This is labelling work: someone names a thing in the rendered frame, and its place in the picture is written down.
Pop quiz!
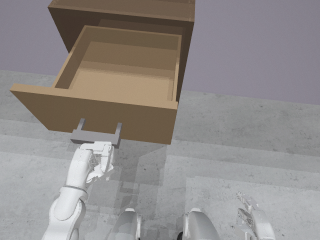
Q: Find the robot right hand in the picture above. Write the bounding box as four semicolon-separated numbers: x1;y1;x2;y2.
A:
234;191;276;240

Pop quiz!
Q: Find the handle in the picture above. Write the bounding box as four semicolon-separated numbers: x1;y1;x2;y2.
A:
70;118;123;149

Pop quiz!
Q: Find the robot right thigh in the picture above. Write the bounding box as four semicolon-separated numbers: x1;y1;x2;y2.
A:
183;211;221;240

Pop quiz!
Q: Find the cabinet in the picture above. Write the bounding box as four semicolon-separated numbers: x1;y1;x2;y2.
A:
47;0;196;116

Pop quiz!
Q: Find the robot thigh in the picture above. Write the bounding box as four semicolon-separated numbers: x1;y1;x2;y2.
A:
183;211;221;240
107;211;142;240

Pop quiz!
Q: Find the robot left hand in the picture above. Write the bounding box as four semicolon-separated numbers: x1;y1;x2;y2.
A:
66;141;116;191

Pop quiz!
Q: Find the robot left forearm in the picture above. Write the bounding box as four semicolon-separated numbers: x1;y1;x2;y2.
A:
41;186;89;240

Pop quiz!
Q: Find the robot left thigh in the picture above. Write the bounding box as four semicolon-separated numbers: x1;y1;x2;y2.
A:
107;211;142;240

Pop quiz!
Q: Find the drawer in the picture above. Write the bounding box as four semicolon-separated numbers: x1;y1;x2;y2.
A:
10;25;182;145

